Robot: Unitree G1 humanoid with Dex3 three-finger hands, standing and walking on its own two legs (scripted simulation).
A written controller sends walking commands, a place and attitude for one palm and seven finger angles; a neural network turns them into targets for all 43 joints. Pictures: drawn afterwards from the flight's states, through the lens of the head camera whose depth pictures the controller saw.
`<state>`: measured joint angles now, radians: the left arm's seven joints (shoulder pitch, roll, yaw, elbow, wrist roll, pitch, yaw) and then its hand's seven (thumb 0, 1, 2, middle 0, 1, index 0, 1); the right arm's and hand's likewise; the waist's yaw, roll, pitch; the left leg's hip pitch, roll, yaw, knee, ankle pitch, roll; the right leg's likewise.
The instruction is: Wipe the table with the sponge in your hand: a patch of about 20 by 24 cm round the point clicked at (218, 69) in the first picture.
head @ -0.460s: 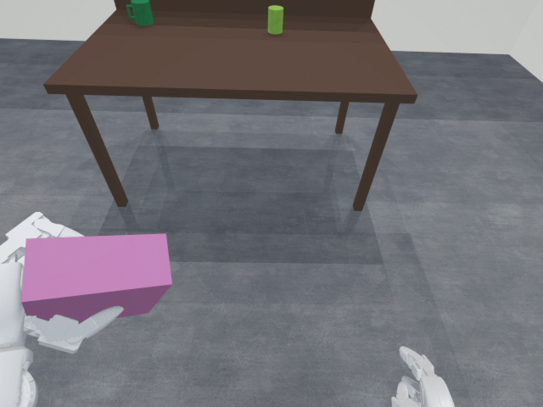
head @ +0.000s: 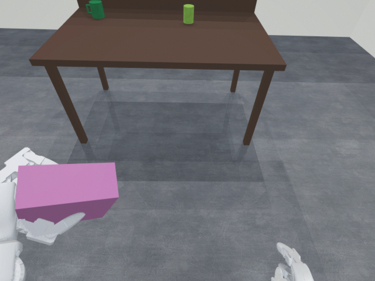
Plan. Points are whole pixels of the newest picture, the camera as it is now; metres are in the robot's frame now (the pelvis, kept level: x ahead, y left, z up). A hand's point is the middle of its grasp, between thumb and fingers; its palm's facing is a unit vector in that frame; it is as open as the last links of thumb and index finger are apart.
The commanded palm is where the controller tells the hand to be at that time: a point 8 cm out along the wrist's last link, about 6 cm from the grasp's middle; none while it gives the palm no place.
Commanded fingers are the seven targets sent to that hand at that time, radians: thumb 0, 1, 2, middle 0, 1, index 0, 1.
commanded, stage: walk to a spot facing it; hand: left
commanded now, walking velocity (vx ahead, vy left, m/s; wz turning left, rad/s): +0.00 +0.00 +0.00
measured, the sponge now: (82, 194) +0.23 +0.20 +0.13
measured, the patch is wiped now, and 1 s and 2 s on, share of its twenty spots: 0.00 0.00 0.00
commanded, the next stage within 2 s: none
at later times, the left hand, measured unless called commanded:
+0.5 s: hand (36, 190) +0.22 +0.26 +0.15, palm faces +0.52 -0.74 -0.42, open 10.1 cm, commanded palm +0.15 +0.29 +0.18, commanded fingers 0.00 0.10 1.30 -1.20 -1.60 -1.20 -1.60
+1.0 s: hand (10, 168) +0.23 +0.29 +0.19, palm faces +0.71 -0.55 -0.43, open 10.1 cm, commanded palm +0.17 +0.32 +0.18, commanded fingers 0.00 0.10 1.30 -1.20 -1.60 -1.20 -1.60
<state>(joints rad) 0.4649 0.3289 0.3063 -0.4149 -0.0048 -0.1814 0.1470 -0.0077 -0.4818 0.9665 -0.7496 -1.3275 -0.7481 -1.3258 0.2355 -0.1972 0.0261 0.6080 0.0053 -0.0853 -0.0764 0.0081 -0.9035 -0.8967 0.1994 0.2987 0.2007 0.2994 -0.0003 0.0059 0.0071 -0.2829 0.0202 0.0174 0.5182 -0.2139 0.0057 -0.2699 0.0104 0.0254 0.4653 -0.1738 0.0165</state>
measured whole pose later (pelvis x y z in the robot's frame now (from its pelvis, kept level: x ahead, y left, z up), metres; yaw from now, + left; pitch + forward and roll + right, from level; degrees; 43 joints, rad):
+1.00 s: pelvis +0.15 +0.00 -0.01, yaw +25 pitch -1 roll +0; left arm 0.49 0.37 0.37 -0.58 -0.02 -0.21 0.14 -0.01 -0.48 0.97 -0.75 -1.33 -0.75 -1.33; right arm 0.21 -0.12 0.03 0.59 0.02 -0.12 -0.05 0.01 -0.90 -0.90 0.20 0.30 0.20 0.30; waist 0.02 0.01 0.04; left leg -0.27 0.07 0.00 0.57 -0.29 -0.02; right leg -0.48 -0.11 -0.10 0.87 -0.39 0.07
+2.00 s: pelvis +0.41 +0.05 +0.00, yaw +55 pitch -2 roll +1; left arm 0.44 0.30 0.31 -0.46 -0.01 -0.16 0.13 -0.01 -0.48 0.98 -0.75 -1.33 -0.75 -1.33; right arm 0.19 -0.25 -0.02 0.67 0.00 -0.04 -0.07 0.01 -0.90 -0.90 0.20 0.30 0.20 0.30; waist 0.02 0.03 0.07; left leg -0.54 0.07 0.06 1.20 -0.42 -0.03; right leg -0.24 -0.16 -0.24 0.58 -0.30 0.02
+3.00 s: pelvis +0.53 +0.14 -0.01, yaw +88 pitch -1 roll +0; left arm 0.45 0.44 0.41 -0.59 -0.04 -0.18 0.15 -0.01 -0.48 0.98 -0.75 -1.34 -0.74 -1.34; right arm 0.16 -0.20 -0.04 0.54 0.01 -0.06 -0.06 0.01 -0.91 -0.90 0.19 0.30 0.19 0.30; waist -0.02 -0.05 0.08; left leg -0.34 0.04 0.07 0.62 -0.26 0.02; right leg -0.46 -0.10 -0.11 1.07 -0.57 0.07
